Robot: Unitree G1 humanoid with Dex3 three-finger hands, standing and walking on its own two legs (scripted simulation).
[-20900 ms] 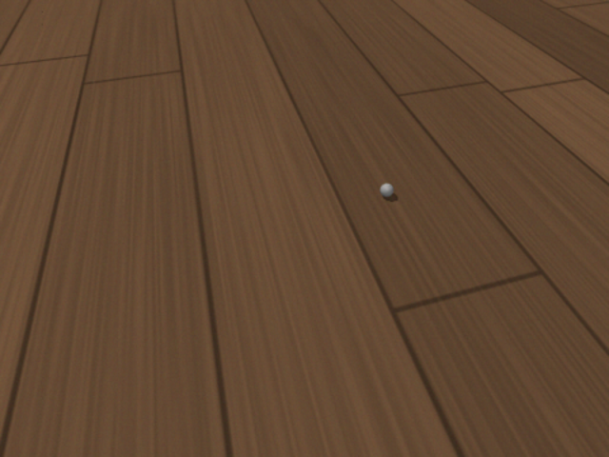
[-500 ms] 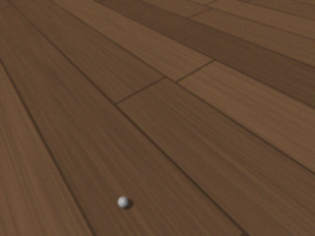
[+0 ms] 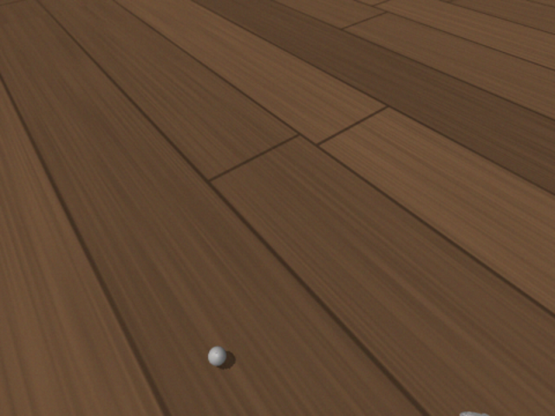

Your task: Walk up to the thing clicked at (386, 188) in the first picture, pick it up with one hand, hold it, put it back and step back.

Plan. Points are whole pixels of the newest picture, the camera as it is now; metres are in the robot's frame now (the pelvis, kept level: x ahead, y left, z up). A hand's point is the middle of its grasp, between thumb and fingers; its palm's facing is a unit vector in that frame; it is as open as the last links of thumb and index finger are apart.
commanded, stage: walk up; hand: left
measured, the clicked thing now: (217, 355) +0.44 +0.24 -0.75
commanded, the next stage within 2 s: stand in 0.80 s
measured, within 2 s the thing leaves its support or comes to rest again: neither
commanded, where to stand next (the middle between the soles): +0.06 +0.03 m, yaw -4 degrees
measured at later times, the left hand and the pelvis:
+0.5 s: hand out of the picture +0.07 +0.26 -0.15, palm faces +0.00 -0.93 -0.36, open 7.4 cm; pelvis +0.00 +0.00 +0.00, yaw +1 degrees
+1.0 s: hand out of the picture +0.09 +0.25 -0.15, palm faces +0.02 -0.94 -0.34, open 7.4 cm; pelvis +0.01 -0.01 +0.00, yaw +1 degrees
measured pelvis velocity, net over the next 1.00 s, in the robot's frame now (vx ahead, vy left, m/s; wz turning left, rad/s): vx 0.01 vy -0.01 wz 0.02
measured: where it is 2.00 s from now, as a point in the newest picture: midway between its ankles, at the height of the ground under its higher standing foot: outside the picture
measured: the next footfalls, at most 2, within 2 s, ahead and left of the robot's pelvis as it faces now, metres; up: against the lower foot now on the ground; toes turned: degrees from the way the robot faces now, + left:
none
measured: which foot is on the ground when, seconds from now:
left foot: down 0.00-1.00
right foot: down 0.00-1.00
